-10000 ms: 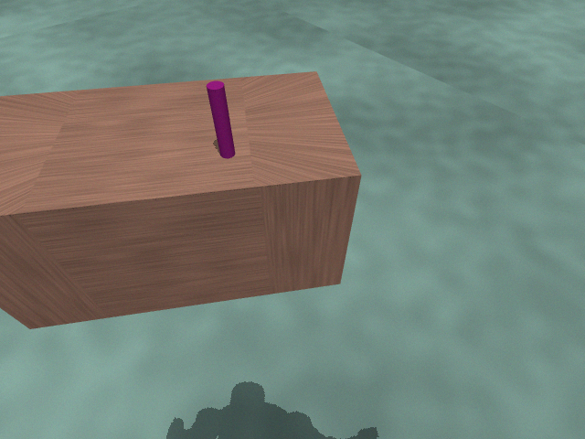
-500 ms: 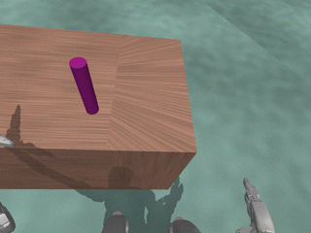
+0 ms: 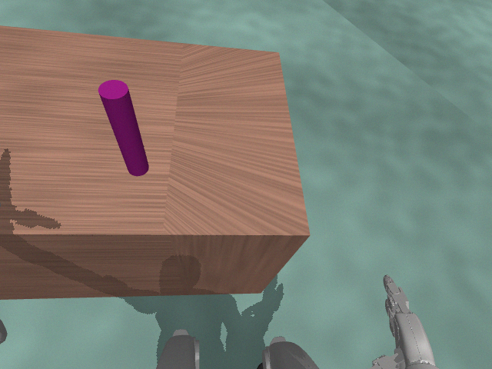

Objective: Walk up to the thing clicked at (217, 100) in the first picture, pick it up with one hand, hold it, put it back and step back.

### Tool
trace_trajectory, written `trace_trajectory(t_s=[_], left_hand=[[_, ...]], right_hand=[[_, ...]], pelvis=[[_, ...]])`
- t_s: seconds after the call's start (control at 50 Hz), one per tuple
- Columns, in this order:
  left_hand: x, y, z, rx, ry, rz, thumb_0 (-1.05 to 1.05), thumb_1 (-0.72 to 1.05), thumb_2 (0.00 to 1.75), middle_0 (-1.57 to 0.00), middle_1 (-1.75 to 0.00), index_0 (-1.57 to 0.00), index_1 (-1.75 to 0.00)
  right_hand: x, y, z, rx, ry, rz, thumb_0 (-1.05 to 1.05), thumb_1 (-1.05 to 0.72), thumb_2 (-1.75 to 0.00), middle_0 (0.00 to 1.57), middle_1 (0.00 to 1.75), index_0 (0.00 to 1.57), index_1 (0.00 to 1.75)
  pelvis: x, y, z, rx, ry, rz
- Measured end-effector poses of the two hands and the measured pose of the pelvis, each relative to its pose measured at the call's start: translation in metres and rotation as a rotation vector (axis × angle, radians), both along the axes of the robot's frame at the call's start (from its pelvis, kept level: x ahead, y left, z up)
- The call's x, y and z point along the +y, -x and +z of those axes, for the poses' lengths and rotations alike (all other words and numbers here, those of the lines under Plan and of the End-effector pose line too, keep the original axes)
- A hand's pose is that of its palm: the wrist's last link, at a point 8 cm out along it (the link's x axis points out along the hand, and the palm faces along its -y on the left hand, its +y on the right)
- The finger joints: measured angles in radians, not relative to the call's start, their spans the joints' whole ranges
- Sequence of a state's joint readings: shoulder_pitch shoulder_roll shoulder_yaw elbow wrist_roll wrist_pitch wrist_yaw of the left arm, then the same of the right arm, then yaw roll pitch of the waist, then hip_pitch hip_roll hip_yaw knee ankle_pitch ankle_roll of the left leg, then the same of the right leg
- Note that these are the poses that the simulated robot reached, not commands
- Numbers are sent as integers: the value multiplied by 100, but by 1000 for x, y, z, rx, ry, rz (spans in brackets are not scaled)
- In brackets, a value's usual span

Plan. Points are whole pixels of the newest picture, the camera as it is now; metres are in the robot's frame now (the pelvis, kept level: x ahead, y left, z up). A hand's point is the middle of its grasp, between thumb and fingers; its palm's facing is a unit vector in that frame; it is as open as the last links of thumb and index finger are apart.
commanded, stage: go down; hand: left
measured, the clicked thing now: (128, 135) +0.52 +0.22 +0.01
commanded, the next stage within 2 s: approach in 1.00 s
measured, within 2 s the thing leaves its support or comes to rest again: neither
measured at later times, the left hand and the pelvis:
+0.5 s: hand out of the picture +0.42 +0.40 +0.10, palm faces +0.29 -0.96 +0.01, open 17.4 cm; pelvis +0.00 +0.00 +0.00, yaw +0 degrees
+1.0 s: hand out of the picture +0.43 +0.40 +0.11, palm faces +0.29 -0.96 +0.01, open 17.4 cm; pelvis +0.01 +0.01 +0.00, yaw +0 degrees
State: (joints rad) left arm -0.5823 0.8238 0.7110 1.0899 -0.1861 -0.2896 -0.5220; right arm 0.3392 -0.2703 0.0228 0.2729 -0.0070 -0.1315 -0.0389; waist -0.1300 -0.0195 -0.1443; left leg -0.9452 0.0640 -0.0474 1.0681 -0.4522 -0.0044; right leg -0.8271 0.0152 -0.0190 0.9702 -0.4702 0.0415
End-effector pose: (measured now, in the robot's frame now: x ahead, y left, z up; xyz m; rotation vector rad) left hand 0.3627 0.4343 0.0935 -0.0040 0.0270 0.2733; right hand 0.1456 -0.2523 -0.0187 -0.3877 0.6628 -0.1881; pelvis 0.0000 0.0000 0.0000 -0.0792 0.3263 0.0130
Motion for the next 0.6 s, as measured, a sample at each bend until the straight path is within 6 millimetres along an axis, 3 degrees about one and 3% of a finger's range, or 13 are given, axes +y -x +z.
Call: trace_trajectory(t_s=[0.6], left_hand=[[17,-27,6,1,14,15,-2,-52,7,-5,-3,-5,-4]], right_hand=[[-2,-9,7,-8,41,0,-1,53,-6,6,5,6,5]], pelvis=[[1,-7,-4,40,11,5]])
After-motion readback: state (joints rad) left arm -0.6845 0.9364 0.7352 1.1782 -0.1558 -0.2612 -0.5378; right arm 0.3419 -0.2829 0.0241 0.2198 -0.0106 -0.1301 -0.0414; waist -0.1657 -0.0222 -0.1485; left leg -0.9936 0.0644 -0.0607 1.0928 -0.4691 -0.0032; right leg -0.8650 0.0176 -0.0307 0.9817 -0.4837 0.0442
